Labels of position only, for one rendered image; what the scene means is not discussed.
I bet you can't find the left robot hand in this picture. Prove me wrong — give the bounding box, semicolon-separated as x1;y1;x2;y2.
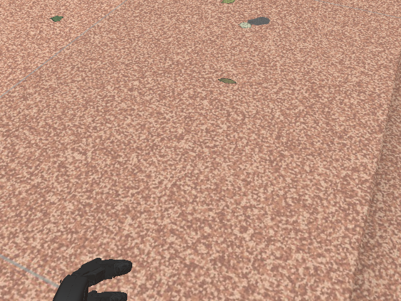
53;258;132;301

